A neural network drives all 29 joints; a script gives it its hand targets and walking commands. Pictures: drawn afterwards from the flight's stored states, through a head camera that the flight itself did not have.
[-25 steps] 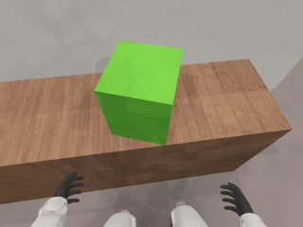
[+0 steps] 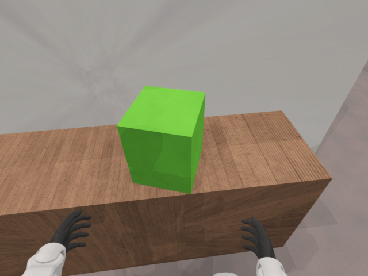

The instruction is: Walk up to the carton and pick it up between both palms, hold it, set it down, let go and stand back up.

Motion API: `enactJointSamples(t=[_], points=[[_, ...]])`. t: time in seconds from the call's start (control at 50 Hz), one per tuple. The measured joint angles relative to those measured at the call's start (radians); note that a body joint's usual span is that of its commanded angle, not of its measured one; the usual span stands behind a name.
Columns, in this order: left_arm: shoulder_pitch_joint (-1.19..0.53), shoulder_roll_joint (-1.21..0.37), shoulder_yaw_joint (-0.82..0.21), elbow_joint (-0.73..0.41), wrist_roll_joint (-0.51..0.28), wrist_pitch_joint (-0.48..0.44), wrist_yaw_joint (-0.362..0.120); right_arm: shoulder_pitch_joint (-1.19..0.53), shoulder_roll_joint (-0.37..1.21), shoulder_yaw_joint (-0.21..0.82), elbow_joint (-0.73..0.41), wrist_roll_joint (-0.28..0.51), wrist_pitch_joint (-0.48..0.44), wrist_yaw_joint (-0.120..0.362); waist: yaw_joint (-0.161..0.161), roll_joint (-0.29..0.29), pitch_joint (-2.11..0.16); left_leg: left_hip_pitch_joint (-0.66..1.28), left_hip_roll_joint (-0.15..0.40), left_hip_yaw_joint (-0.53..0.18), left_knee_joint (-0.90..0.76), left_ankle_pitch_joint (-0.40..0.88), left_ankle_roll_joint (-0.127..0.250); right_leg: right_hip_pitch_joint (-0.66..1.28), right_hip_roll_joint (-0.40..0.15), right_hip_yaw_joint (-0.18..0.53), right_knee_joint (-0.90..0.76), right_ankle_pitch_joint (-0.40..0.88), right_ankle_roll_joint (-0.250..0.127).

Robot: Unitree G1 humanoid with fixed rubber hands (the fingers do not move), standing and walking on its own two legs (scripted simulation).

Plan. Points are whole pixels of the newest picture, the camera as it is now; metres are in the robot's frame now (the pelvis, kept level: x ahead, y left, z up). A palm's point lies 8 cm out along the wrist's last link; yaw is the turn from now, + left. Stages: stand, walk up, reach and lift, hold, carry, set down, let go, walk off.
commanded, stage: reach and lift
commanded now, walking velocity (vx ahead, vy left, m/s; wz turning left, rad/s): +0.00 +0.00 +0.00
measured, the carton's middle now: (167, 139) +0.53 +0.04 -0.02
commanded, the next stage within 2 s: none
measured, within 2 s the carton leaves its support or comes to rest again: neither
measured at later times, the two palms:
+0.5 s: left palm (61, 219) +0.28 +0.29 -0.03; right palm (244, 228) +0.24 -0.14 -0.04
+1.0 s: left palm (52, 197) +0.31 +0.31 +0.01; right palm (224, 204) +0.28 -0.10 -0.01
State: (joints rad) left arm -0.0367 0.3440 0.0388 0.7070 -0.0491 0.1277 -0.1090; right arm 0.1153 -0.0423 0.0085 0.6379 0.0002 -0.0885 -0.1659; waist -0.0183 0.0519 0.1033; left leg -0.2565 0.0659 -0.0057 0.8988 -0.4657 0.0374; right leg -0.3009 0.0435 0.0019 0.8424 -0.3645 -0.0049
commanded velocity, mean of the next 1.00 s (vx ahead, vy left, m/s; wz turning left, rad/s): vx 0.00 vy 0.00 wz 0.00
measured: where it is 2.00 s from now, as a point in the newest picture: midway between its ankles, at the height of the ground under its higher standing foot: outside the picture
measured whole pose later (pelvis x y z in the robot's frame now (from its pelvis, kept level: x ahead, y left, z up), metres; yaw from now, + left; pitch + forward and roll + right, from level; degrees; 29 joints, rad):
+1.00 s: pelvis +0.07 +0.08 +0.03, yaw +1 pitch +1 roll -5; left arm 0.00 0.33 -0.05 0.53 -0.24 -0.29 -0.18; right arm 0.04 -0.02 0.00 0.70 0.15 -0.63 -0.23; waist -0.02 0.09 0.10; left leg -0.31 0.02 0.02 0.73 -0.43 0.05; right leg -0.28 -0.01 0.02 0.51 -0.26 0.04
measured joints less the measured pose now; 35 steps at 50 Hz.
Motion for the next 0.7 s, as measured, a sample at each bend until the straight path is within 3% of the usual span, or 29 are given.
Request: enactJointSamples(t=[0.14,0.2,0.26,0.32,0.4,0.52,0.7], points=[[-0.137,0.022,-0.016,0.048,-0.062,0.048,-0.037,-0.061,0.049,0.006,-0.084,0.016,0.114,-0.053,-0.014,-0.072,-0.023,0.025,-0.035,0.005,-0.083,0.058,-0.042,0.006,-0.045,-0.003,-0.018,0.017,-0.003],[-0.157,0.028,-0.011,0.047,-0.053,0.039,-0.053,-0.086,0.042,0.014,-0.085,0.042,0.13,-0.065,-0.012,-0.074,-0.001,0.03,-0.021,0.009,-0.1,0.07,-0.061,0.014,-0.032,-0.001,-0.051,0.035,-0.007],[-0.153,0.029,-0.003,0.059,-0.042,-0.013,-0.068,-0.09,0.02,0.031,-0.079,0.067,0.109,-0.068,-0.009,-0.058,0.024,0.022,-0.003,0.01,-0.096,0.061,-0.053,0.02,-0.014,-0.001,-0.081,0.051,-0.005],[-0.135,0.034,0.0,0.096,-0.051,-0.1,-0.08,-0.076,0.005,0.042,-0.056,0.082,0.052,-0.068,-0.006,-0.041,0.035,0.0,0.008,0.006,-0.072,0.04,-0.038,0.009,-0.003,-0.005,-0.084,0.047,-0.003],[-0.103,0.066,-0.022,0.102,-0.135,-0.178,-0.073,-0.043,0.033,0.036,-0.05,0.097,-0.03,-0.08,-0.01,-0.063,0.025,-0.047,-0.011,-0.001,-0.046,0.021,-0.045,-0.04,-0.024,-0.012,-0.038,0.006,0.003],[-0.029,0.076,-0.017,-0.065,-0.178,-0.225,-0.063,-0.001,0.084,0.042,-0.075,0.126,-0.146,-0.098,0.009,-0.085,0.025,-0.065,-0.023,-0.007,-0.062,0.007,-0.053,-0.051,-0.036,-0.017,-0.059,-0.011,0.014],[0.083,0.057,-0.013,-0.211,-0.166,-0.279,-0.091,0.003,0.076,0.036,-0.012,0.146,-0.41,-0.119,0.012,-0.042,-0.018,-0.074,-0.012,-0.01,-0.075,-0.001,-0.051,-0.006,-0.025,-0.02,-0.183,0.018,0.039]])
